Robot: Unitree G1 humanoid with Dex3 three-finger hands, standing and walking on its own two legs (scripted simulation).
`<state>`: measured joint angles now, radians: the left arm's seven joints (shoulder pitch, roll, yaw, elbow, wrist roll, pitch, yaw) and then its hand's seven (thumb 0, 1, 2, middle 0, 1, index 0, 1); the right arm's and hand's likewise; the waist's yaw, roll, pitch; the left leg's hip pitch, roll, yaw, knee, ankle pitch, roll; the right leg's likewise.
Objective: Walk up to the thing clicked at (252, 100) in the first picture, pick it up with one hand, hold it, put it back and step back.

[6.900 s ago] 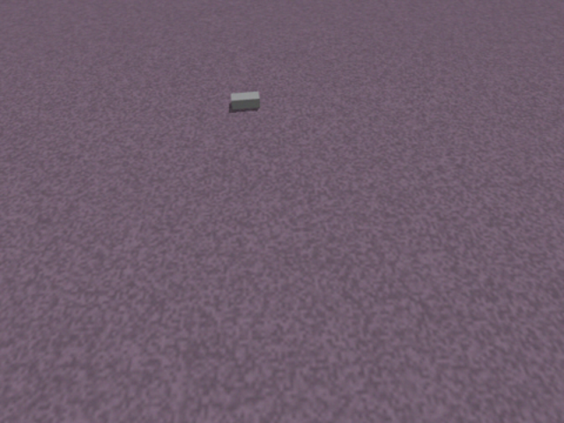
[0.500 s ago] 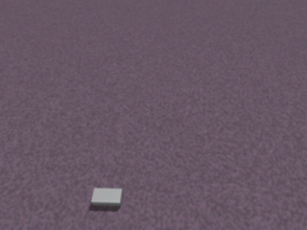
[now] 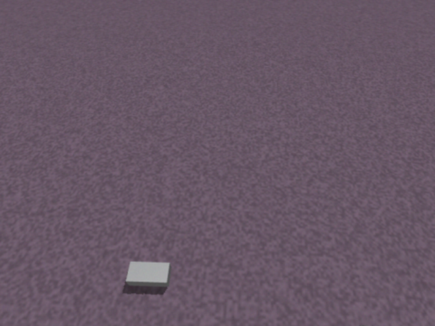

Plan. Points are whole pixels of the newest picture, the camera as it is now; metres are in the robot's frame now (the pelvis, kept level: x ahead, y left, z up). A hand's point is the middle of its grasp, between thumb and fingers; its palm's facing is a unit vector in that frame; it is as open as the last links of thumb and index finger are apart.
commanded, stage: stand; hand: left
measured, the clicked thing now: (149, 274) +0.44 +0.31 -0.75
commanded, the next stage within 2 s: none
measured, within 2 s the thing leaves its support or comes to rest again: neither
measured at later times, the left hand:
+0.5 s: hand out of the picture +0.06 +0.25 -0.16, palm faces -0.02 -0.94 -0.33, open 7.4 cm
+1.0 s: hand out of the picture +0.08 +0.25 -0.16, palm faces -0.02 -0.94 -0.33, open 7.4 cm
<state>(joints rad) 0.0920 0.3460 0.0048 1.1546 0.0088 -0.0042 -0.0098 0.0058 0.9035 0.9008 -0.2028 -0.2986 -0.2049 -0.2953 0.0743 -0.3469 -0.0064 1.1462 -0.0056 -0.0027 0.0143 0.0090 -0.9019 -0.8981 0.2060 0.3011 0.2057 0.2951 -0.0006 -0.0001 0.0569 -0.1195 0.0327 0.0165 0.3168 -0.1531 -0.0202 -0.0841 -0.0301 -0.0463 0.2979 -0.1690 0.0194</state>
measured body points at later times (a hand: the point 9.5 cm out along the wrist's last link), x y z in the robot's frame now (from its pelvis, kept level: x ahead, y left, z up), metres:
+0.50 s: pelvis +0.00 +0.00 +0.00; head +0.00 +0.00 +0.45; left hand +0.07 +0.30 -0.14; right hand +0.07 -0.30 -0.13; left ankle +0.01 +0.13 -0.75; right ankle +0.00 -0.13 -0.75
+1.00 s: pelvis +0.01 +0.00 +0.00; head +0.02 +0.00 +0.45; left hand +0.08 +0.30 -0.13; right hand +0.09 -0.30 -0.13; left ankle +0.01 +0.13 -0.75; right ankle +0.00 -0.13 -0.75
